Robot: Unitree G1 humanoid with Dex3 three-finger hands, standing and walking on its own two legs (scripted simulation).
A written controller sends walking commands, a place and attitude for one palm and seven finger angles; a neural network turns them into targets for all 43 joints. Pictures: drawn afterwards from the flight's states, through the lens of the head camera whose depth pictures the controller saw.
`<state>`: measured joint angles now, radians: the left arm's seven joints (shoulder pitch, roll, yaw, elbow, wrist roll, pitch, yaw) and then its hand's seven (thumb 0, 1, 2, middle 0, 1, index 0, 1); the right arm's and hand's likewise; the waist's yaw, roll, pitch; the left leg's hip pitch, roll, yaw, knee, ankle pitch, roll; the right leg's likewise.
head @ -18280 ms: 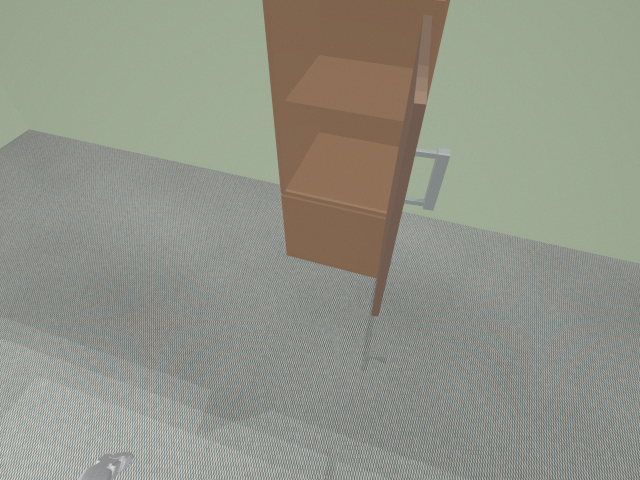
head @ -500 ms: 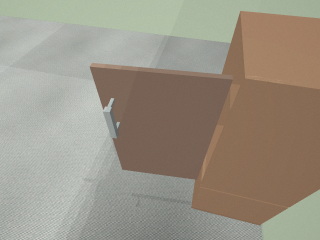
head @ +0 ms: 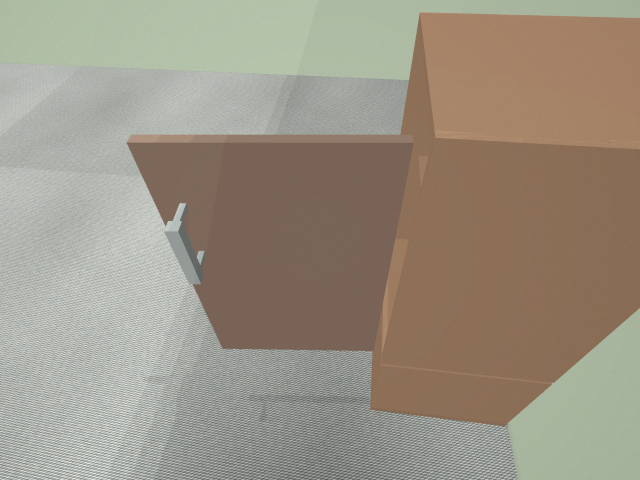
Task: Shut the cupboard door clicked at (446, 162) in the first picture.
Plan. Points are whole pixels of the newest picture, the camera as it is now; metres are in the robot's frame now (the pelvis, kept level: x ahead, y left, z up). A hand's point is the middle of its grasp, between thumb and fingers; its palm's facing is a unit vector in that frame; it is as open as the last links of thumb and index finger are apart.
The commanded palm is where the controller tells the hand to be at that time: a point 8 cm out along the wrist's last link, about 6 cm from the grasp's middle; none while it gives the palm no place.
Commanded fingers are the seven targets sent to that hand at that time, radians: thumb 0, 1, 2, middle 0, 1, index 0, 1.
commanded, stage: come to a stop and stand still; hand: left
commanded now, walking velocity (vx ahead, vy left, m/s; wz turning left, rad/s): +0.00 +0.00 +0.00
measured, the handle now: (189, 244) +0.44 +0.23 +0.02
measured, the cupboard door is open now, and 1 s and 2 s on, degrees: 96 96 96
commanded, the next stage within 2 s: look again from close up in 0.36 s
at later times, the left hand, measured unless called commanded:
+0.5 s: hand out of the picture +0.02 +0.18 -0.17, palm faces +0.00 -0.98 -0.22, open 7.3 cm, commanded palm none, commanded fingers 0.00 0.90 0.90 -0.20 -0.30 -0.20 -0.30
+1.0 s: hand out of the picture +0.03 +0.19 -0.17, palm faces +0.00 -0.98 -0.19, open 7.4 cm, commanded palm none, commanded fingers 0.00 0.90 0.90 -0.20 -0.30 -0.20 -0.30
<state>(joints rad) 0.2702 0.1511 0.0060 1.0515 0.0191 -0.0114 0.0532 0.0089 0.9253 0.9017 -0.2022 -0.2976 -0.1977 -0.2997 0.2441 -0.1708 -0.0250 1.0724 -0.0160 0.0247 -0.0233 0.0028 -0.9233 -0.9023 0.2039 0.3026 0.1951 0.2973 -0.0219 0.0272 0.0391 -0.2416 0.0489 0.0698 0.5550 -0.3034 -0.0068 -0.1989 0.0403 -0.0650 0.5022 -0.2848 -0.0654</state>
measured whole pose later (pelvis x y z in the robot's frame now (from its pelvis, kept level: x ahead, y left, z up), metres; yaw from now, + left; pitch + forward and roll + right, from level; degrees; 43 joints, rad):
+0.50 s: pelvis +0.00 +0.01 +0.00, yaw -1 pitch +0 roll +1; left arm 0.29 0.16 -0.02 1.06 0.00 -0.01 0.04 0.01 0.92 0.90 -0.20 -0.30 -0.20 -0.30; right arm 0.34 -0.13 0.03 1.11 -0.02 -0.01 -0.02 0.01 -0.91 -0.90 0.20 0.30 0.19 0.30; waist -0.02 0.01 0.03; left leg -0.18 0.01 0.08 0.45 -0.26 0.01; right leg -0.20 0.03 -0.05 0.47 -0.27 -0.06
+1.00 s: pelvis +0.03 +0.02 +0.00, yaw -1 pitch +0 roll +1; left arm 0.29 0.15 -0.02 1.11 0.01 -0.02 0.04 0.01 0.91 0.90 -0.20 -0.30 -0.20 -0.30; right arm 0.24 -0.16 0.02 1.13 -0.02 -0.02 -0.04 0.01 -0.92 -0.90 0.20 0.30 0.19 0.30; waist 0.00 -0.01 0.03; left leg -0.12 0.00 0.09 0.41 -0.29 0.01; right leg -0.14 0.02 -0.03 0.44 -0.30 -0.04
